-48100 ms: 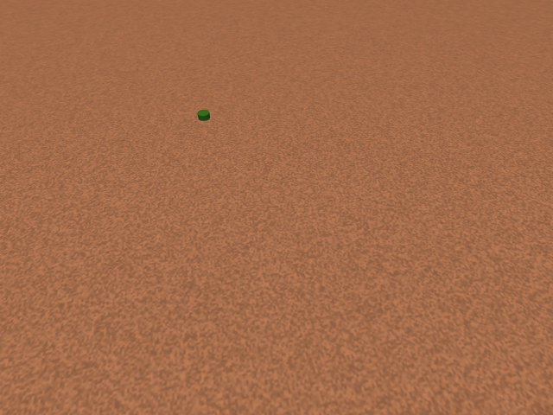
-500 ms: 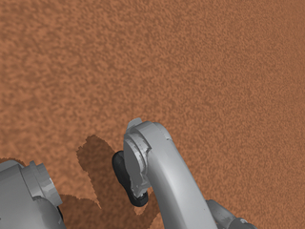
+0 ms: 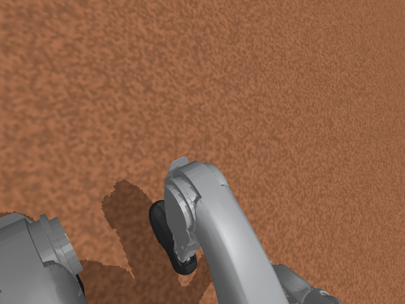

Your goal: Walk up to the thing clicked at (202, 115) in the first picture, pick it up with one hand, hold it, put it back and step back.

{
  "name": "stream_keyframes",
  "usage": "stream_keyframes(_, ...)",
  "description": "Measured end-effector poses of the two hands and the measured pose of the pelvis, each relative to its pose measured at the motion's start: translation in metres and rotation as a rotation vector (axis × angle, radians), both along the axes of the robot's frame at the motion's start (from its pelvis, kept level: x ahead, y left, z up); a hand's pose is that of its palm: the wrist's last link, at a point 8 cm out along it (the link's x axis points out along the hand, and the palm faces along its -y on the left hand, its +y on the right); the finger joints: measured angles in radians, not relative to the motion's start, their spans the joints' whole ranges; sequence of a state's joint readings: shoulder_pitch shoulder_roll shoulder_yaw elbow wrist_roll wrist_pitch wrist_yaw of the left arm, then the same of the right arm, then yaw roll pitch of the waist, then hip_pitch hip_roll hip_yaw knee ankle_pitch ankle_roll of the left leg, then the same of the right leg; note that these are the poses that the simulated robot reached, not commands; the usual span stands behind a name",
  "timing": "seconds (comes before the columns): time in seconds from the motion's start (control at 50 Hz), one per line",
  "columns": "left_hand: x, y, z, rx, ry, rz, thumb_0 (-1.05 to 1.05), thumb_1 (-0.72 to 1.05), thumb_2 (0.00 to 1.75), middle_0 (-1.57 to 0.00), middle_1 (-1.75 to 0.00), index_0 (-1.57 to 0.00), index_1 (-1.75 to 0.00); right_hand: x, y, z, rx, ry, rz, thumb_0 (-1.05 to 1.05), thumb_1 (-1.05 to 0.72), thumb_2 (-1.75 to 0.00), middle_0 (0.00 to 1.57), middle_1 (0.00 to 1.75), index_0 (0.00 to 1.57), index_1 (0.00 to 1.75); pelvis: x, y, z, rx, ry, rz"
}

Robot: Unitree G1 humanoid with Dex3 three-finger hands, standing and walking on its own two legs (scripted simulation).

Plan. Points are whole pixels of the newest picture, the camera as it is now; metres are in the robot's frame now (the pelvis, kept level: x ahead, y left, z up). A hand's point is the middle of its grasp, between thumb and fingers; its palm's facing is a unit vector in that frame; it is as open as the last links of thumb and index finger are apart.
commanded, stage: settle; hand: left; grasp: from above
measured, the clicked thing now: out of the picture +0.46 +0.33 -0.30
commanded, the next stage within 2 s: lift in 0.84 s
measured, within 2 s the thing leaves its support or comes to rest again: leaves its support in 0.26 s
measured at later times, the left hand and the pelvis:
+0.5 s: hand out of the picture +0.44 +0.34 -0.21, palm faces -0.38 -0.16 -0.91, open 8.7 cm; pelvis +0.01 +0.00 +0.00, yaw +2 degrees
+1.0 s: hand out of the picture +0.43 +0.34 -0.14, palm faces -0.42 -0.14 -0.89, open 8.7 cm; pelvis +0.00 -0.01 +0.01, yaw +7 degrees
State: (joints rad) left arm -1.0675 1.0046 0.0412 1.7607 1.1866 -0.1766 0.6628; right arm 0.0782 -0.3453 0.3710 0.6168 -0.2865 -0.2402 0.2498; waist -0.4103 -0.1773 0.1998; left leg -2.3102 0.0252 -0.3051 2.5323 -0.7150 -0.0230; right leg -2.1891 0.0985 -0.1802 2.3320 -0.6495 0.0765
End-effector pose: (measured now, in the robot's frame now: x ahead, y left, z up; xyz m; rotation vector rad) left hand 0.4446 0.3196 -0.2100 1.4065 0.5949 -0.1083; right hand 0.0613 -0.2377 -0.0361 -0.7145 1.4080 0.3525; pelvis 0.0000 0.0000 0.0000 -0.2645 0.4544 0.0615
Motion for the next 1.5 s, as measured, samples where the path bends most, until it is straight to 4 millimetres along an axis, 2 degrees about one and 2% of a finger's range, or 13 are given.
stream_keyframes(0.14,0.002,0.001,0.001,-0.008,0.013,0.008,-0.06,0.17,0.35,-0.59,-0.54,-0.78,-0.54,0.0,0.001,-0.002,-0.004,0.0,-0.025,0.0,-0.92,-0.91,0.2,0.3,0.2,0.3,0.002,0.001,0.0,-0.002,0.011,0.001)
stream_keyframes(0.28,-0.006,0.009,0.009,-0.01,0.025,0.005,-0.06,0.15,0.34,-0.63,-0.5,-0.83,-0.5,0.002,0.0,-0.007,0.007,0.008,-0.044,0.0,-0.92,-0.91,0.2,0.3,0.2,0.3,0.004,0.0,0.0,0.006,0.026,0.01)
stream_keyframes(0.44,-0.005,0.022,0.043,0.022,-0.033,-0.001,-0.05,0.12,0.36,-0.65,-0.49,-0.86,-0.48,0.009,-0.009,-0.013,0.006,-0.032,-0.108,0.0,-0.92,-0.91,0.2,0.3,0.2,0.3,0.006,-0.001,0.0,0.019,0.055,0.021)
stream_keyframes(0.62,-0.002,0.023,0.085,0.045,-0.003,0.005,-0.05,0.12,0.36,-0.66,-0.49,-0.87,-0.48,0.018,-0.019,-0.021,0.023,-0.083,-0.188,0.0,-0.92,-0.9,0.2,0.3,0.2,0.3,0.007,-0.002,0.005,0.043,0.097,0.035)
stream_keyframes(0.84,-0.004,0.014,0.111,0.032,0.016,-0.019,-0.05,0.12,0.36,-0.66,-0.49,-0.87,-0.48,0.023,-0.029,-0.034,0.028,-0.087,-0.23,0.0,-0.92,-0.9,0.2,0.3,0.2,0.3,0.003,-0.01,0.009,0.084,0.104,0.056)
stream_keyframes(1.0,-0.005,0.018,0.125,0.037,0.008,-0.021,-0.05,0.13,0.36,-0.64,-0.5,-0.86,-0.48,0.025,-0.033,-0.036,0.0,-0.092,-0.247,0.0,-0.92,-0.9,0.2,0.3,0.2,0.3,0.002,-0.013,0.012,0.097,0.108,0.064)
stream_keyframes(1.12,-0.008,0.022,0.139,0.027,0.004,-0.002,-0.04,0.16,0.34,-0.6,-0.53,-0.83,-0.52,0.027,-0.033,-0.03,-0.014,-0.091,-0.277,0.0,-0.92,-0.91,0.2,0.3,0.2,0.3,0.002,-0.012,0.021,0.097,0.126,0.071)
stream_keyframes(1.24,-0.021,0.027,0.161,0.024,0.028,0.004,-0.03,0.17,0.35,-0.58,-0.56,-0.81,-0.55,0.033,-0.031,-0.018,-0.017,-0.097,-0.308,0.0,-0.92,-0.91,0.2,0.3,0.2,0.3,0.003,-0.01,0.038,0.097,0.144,0.082)
stream_keyframes(1.5,-0.068,0.037,0.237,0.015,0.028,-0.003,0.0,0.16,0.38,-0.55,-0.6,-0.78,-0.61,0.064,-0.024,0.02,0.018,-0.199,-0.32,0.0,-0.92,-0.91,0.2,0.3,0.2,0.3,-0.004,-0.009,0.084,0.113,0.144,0.109)
